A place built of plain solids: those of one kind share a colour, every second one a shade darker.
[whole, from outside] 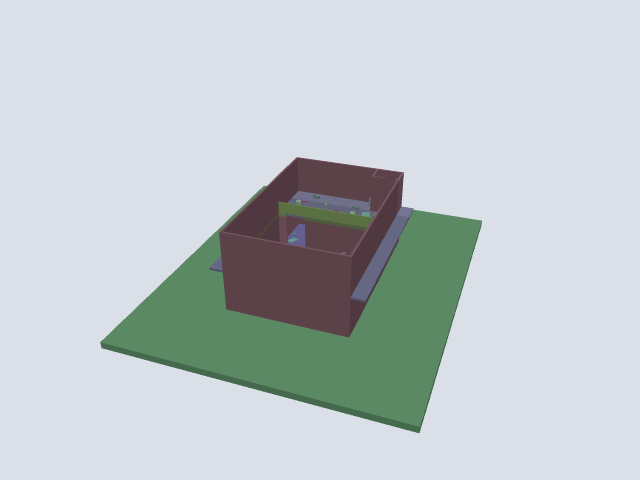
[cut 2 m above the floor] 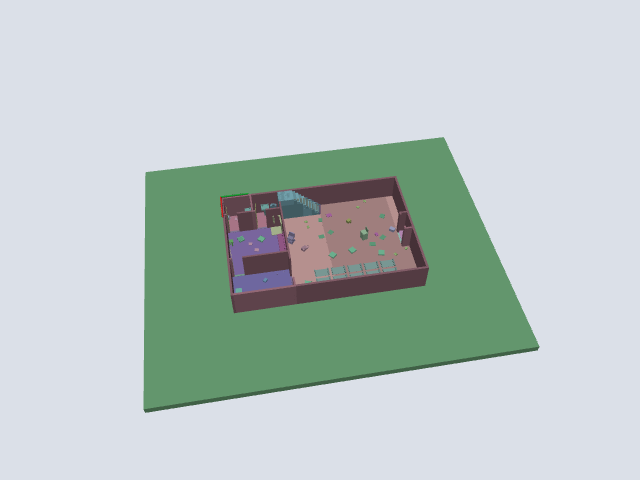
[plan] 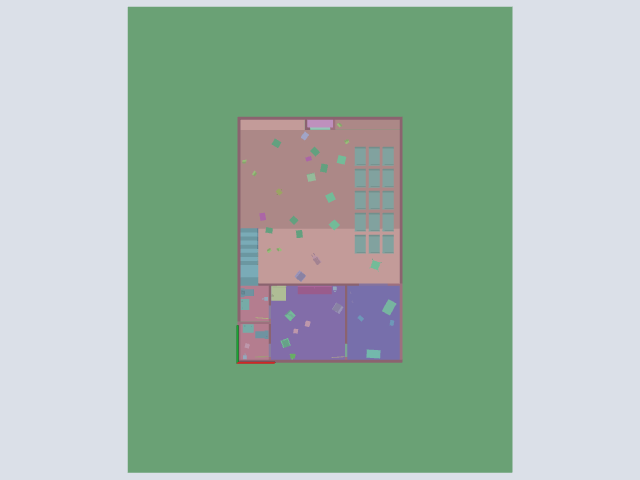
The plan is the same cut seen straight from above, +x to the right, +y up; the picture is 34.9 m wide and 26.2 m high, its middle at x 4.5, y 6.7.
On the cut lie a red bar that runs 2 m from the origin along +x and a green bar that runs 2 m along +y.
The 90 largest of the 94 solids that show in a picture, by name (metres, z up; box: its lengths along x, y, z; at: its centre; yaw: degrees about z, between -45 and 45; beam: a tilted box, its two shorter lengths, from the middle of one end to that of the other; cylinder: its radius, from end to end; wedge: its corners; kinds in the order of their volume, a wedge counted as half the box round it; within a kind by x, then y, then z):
{
 "under_1": {"box": [21.01, 25.43, 0.5], "at": [4.5, 6.71, -0.33]},
 "wall_1": {"box": [0.16, 1.29, 2.97], "at": [0.08, 0.81, 4.62]},
 "wall_2": {"box": [0.16, 1.96, 3.13], "at": [0.08, 1.14, 1.26]},
 "wall_3": {"box": [0.16, 11.69, 2.97], "at": [0.08, 7.42, 4.62]},
 "wall_4": {"box": [0.16, 11.03, 3.13], "at": [0.08, 7.76, 1.26]},
 "wall_5": {"box": [1.83, 0.13, 3.13], "at": [0.92, 2.18, 1.26]},
 "wall_6": {"box": [1.12, 0.13, 2.97], "at": [1.6, 1.51, 4.62]},
 "wall_7": {"box": [0.13, 0.15, 3.13], "at": [1.76, 0.23, 1.26]},
 "wall_8": {"box": [0.13, 1.08, 3.13], "at": [1.76, 1.58, 1.26]},
 "wall_9": {"box": [0.13, 0.16, 3.13], "at": [1.76, 2.32, 1.26]},
 "wall_10": {"box": [0.13, 1.07, 3.13], "at": [1.76, 3.67, 1.26]},
 "wall_11": {"box": [0.13, 0.43, 3.13], "at": [3.74, 13.05, 1.26]},
 "wall_12": {"box": [0.29, 0.13, 3.13], "at": [3.82, 12.78, 1.26]},
 "wall_13": {"box": [5.5, 0.13, 3.13], "at": [3.88, 4.26, 1.26]},
 "wall_14": {"box": [9.01, 0.16, 6.4], "at": [4.5, 0.08, 2.9]},
 "wall_15": {"box": [9.01, 0.16, 6.4], "at": [4.5, 13.35, 2.9]},
 "wall_16": {"box": [0.28, 0.13, 3.13], "at": [5.2, 12.78, 1.26]},
 "wall_17": {"box": [0.13, 0.43, 3.13], "at": [5.27, 13.05, 1.26]},
 "wall_18": {"box": [0.13, 0.15, 3.13], "at": [5.92, 0.23, 1.26]},
 "wall_19": {"box": [0.13, 3.16, 3.13], "at": [5.92, 2.62, 1.26]},
 "wall_20": {"box": [0.81, 0.13, 3.13], "at": [8.61, 4.26, 1.26]},
 "wall_21": {"box": [0.16, 4.04, 3.13], "at": [8.93, 2.18, 1.26]},
 "wall_22": {"box": [0.16, 13.11, 2.97], "at": [8.93, 6.71, 4.62]},
 "wall_23": {"box": [0.16, 8.94, 3.13], "at": [8.93, 8.8, 1.26]},
 "floor_prayer_hall_1": {"box": [3.52, 0.56, 0.5], "at": [1.92, 12.99, -0.25]},
 "floor_prayer_hall_2": {"box": [8.69, 5.39, 0.5], "at": [4.5, 10.01, -0.25]},
 "floor_prayer_hall_3": {"box": [7.72, 2.99, 0.5], "at": [4.99, 5.82, -0.25]},
 "floor_prayer_hall_4": {"box": [3.52, 0.56, 0.5], "at": [7.09, 12.99, -0.25]},
 "stair_1": {"box": [0.97, 0.47, 3.01], "at": [0.64, 4.43, 1.21]},
 "stair_2": {"box": [0.97, 0.69, 2.8], "at": [0.64, 4.54, 1.1]},
 "stair_3": {"box": [0.97, 1.13, 2.39], "at": [0.64, 4.77, 0.89]},
 "stair_4": {"box": [0.97, 1.36, 2.18], "at": [0.64, 4.88, 0.79]},
 "stair_5": {"box": [0.97, 1.58, 1.97], "at": [0.64, 4.99, 0.68]},
 "stair_6": {"box": [0.97, 1.8, 1.76], "at": [0.64, 5.1, 0.58]},
 "stair_7": {"box": [0.97, 2.02, 1.55], "at": [0.64, 5.21, 0.48]},
 "stair_8": {"box": [0.97, 2.25, 1.34], "at": [0.64, 5.32, 0.37]},
 "stair_9": {"box": [0.97, 2.47, 1.13], "at": [0.64, 5.44, 0.27]},
 "stair_10": {"box": [0.97, 2.69, 0.93], "at": [0.64, 5.55, 0.16]},
 "stair_11": {"box": [0.97, 2.92, 0.72], "at": [0.64, 5.66, 0.06]},
 "stair_12": {"box": [0.97, 3.14, 0.51], "at": [0.64, 5.77, -0.05]},
 "floor_ablutions_1": {"box": [4.03, 4.04, 0.5], "at": [3.85, 2.18, -0.25]},
 "floor_lobby_1": {"box": [2.86, 4.04, 0.5], "at": [7.42, 2.18, -0.25]},
 "upper_floor_mezzanine_1": {"box": [8.69, 2.62, 0.16], "at": [4.5, 2.89, 3.05]},
 "upper_floor_mezzanine_2": {"box": [6.69, 1.42, 0.16], "at": [5.5, 0.87, 3.05]},
 "upper_floor_next_1": {"box": [1.0, 1.29, 0.16], "at": [-0.5, 0.81, 3.05]},
 "upper_floor_next_2": {"box": [1.0, 11.69, 0.16], "at": [-0.5, 7.42, 3.05]},
 "upper_floor_next_3": {"box": [1.0, 0.16, 0.16], "at": [-0.5, 13.35, 3.05]},
 "upper_floor_next_4": {"box": [1.0, 13.11, 0.16], "at": [9.51, 6.71, 3.05]},
 "upper_floor_next_5": {"box": [1.0, 0.16, 0.16], "at": [9.51, 13.35, 3.05]},
 "floor_wc_1": {"box": [1.54, 1.96, 0.5], "at": [0.93, 1.14, -0.25]},
 "floor_wc_2": {"box": [1.54, 1.96, 0.5], "at": [0.93, 3.22, -0.25]},
 "yoga_mat_1": {"box": [0.61, 0.97, 0.08], "at": [6.7, 6.44, -0.04]},
 "yoga_mat_2": {"box": [0.61, 0.97, 0.08], "at": [6.7, 7.64, -0.04]},
 "yoga_mat_3": {"box": [0.61, 0.97, 0.08], "at": [6.7, 8.84, -0.04]},
 "yoga_mat_4": {"box": [0.61, 0.97, 0.08], "at": [6.7, 10.04, -0.04]},
 "yoga_mat_5": {"box": [0.61, 0.97, 0.08], "at": [6.7, 11.24, -0.04]},
 "yoga_mat_6": {"box": [0.61, 0.97, 0.08], "at": [7.46, 6.44, -0.04]},
 "yoga_mat_7": {"box": [0.61, 0.97, 0.08], "at": [7.46, 7.64, -0.04]},
 "yoga_mat_8": {"box": [0.61, 0.97, 0.08], "at": [7.46, 8.84, -0.04]},
 "yoga_mat_9": {"box": [0.61, 0.97, 0.08], "at": [7.46, 10.04, -0.04]},
 "yoga_mat_10": {"box": [0.61, 0.97, 0.08], "at": [7.46, 11.24, -0.04]},
 "yoga_mat_11": {"box": [0.61, 0.97, 0.08], "at": [8.22, 6.44, -0.04]},
 "yoga_mat_12": {"box": [0.61, 0.97, 0.08], "at": [8.22, 7.64, -0.04]},
 "yoga_mat_13": {"box": [0.61, 0.97, 0.08], "at": [8.22, 8.84, -0.04]},
 "yoga_mat_14": {"box": [0.61, 0.97, 0.08], "at": [8.22, 10.04, -0.04]},
 "yoga_mat_15": {"box": [0.61, 0.97, 0.08], "at": [8.22, 11.24, -0.04]},
 "stair_guard_1": {"box": [7.72, 0.08, 0.9], "at": [4.99, 4.29, 3.58]},
 "wall_foot_1": {"box": [0.16, 13.11, 0.17], "at": [8.93, 6.71, 3.06]},
 "floor_mihrab_1": {"box": [1.4, 0.43, 0.5], "at": [4.5, 13.05, -0.25]},
 "wall_band_1": {"box": [5.5, 0.13, 0.31], "at": [3.88, 4.26, 2.98]},
 "wash_trough_1": {"box": [1.86, 0.45, 0.18], "at": [4.21, 3.96, 0.76]},
 "stacking_chair_1": {"box": [0.44, 0.42, 0.67], "at": [4.03, 10.12, 0.34], "yaw": 12.9},
 "floor_gap_hall_doorway_1": {"box": [1.57, 0.13, 0.5], "at": [7.42, 4.26, -0.25]},
 "cushion_floor_1": {"box": [0.44, 0.44, 0.1], "at": [5.08, 9.03, 0.05], "yaw": 27.8},
 "cushion_floor_2": {"box": [0.44, 0.44, 0.1], "at": [5.28, 7.53, 0.05], "yaw": 43.7},
 "cushion_floor_3": {"box": [0.44, 0.44, 0.1], "at": [5.67, 11.07, 0.05], "yaw": -12.3},
 "cushion_floor_4": {"box": [0.44, 0.44, 0.1], "at": [7.53, 5.33, 0.05], "yaw": -19.1},
 "basin_slab_1": {"box": [0.47, 0.6, 0.13], "at": [0.41, 3.18, 0.74]},
 "basin_slab_2": {"box": [0.6, 0.47, 0.13], "at": [0.58, 1.87, 0.74]},
 "floor_gap_mihrab_arch_1": {"box": [1.1, 0.13, 0.5], "at": [4.51, 12.78, -0.25]},
 "shower_1": {"box": [0.8, 0.8, 0.1], "at": [2.24, 3.78, 0.0]},
 "wc_1": {"box": [0.54, 0.38, 0.09], "at": [0.62, 3.83, 0.4]},
 "wc_2": {"box": [0.54, 0.38, 0.09], "at": [1.24, 1.53, 0.4]},
 "papers_1": {"box": [0.42, 0.38, 0.08], "at": [2.12, 11.97, -0.03], "yaw": -30.8},
 "papers_2": {"box": [0.35, 0.44, 0.08], "at": [4.22, 11.53, -0.03], "yaw": 43.4},
 "papers_3": {"box": [0.37, 0.45, 0.08], "at": [4.72, 10.62, -0.03], "yaw": -11.3},
 "doormat_1": {"box": [0.51, 0.75, 0.08], "at": [8.28, 3.02, -0.03], "yaw": -29.2},
 "drinks_crate_1": {"box": [0.3, 0.4, 0.23], "at": [3.67, 12.38, 0.12], "yaw": -36.7},
 "rug_1": {"box": [0.75, 0.45, 0.08], "at": [7.42, 0.48, -0.03], "yaw": -3.3},
 "paper_stack_1": {"box": [0.32, 0.42, 0.09], "at": [1.37, 7.97, -0.01], "yaw": 10.1}
}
